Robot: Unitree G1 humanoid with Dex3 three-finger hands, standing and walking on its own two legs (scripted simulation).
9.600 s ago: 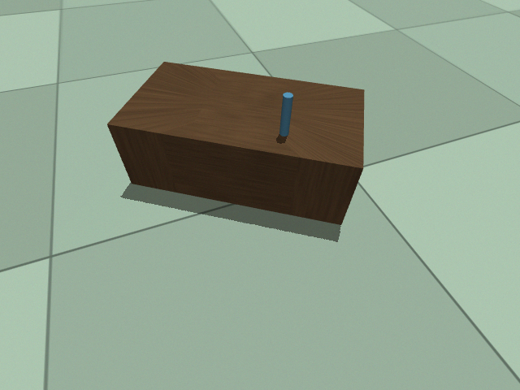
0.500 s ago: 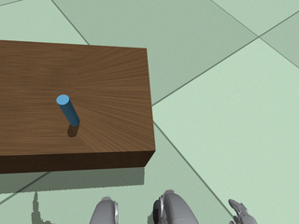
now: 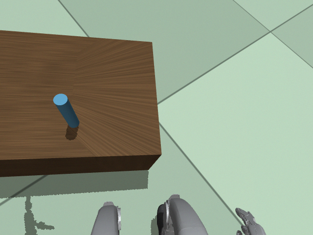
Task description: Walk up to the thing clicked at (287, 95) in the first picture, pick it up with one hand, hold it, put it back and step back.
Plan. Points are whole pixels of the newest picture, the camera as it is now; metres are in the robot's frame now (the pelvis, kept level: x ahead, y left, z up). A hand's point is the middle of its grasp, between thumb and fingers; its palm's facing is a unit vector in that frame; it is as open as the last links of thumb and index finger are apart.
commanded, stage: go down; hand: left
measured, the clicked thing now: (68, 112) +0.50 +0.25 -0.21
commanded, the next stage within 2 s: approach in 0.68 s
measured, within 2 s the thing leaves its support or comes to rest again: neither
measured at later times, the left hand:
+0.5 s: hand out of the picture +0.39 +0.44 +0.05, palm faces +0.28 -0.96 -0.07, open 17.4 cm
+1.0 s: hand out of the picture +0.40 +0.44 +0.03, palm faces +0.28 -0.96 -0.02, open 17.3 cm
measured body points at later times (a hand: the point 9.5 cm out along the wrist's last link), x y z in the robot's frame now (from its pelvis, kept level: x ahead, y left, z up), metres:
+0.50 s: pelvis -0.01 +0.01 -0.01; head +0.15 +0.07 +0.41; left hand +0.37 +0.49 +0.06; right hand +0.07 -0.27 -0.09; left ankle -0.01 +0.11 -0.66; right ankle +0.04 -0.16 -0.66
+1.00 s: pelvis -0.01 +0.01 -0.03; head +0.16 +0.08 +0.38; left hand +0.38 +0.49 +0.04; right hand +0.05 -0.26 -0.11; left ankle -0.01 +0.11 -0.66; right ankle +0.04 -0.16 -0.66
